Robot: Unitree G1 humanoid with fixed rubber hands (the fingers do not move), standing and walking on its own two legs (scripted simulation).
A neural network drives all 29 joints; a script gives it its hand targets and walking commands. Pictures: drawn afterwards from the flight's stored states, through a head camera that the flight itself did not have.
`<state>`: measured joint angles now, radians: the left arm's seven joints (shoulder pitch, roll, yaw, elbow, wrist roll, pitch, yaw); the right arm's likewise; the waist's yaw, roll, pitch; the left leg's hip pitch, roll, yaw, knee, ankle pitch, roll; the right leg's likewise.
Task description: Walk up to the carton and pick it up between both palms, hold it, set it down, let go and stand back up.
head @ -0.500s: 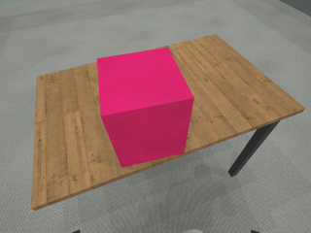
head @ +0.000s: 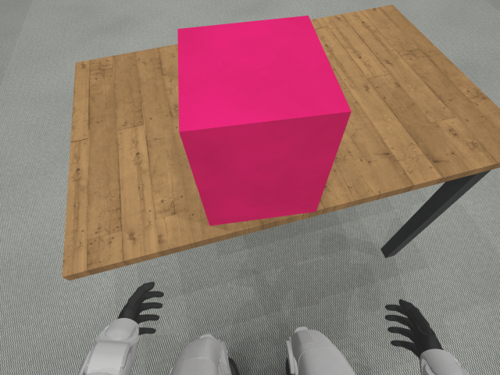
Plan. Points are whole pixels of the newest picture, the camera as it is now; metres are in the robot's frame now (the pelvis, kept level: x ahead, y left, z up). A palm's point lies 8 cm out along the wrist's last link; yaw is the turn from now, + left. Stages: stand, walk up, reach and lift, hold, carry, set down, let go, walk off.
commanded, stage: reach and lift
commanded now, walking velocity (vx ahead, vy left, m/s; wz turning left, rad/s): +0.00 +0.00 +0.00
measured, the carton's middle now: (254, 130) +0.47 -0.02 +0.08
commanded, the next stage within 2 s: none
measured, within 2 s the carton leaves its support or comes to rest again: neither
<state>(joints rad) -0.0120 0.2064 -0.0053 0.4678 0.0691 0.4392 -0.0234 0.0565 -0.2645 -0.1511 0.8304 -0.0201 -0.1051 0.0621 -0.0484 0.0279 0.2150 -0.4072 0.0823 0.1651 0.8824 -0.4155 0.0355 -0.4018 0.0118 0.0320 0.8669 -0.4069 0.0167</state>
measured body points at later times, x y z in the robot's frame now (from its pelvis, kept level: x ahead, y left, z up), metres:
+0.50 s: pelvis +0.00 -0.02 +0.04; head +0.00 -0.03 +0.49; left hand +0.19 +0.20 -0.03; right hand +0.14 -0.25 -0.05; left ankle +0.04 +0.09 -0.70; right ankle +0.04 -0.13 -0.70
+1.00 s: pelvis +0.04 -0.01 +0.05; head +0.02 -0.01 +0.50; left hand +0.22 +0.20 +0.00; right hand +0.21 -0.23 +0.00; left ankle +0.04 +0.09 -0.70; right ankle +0.04 -0.13 -0.70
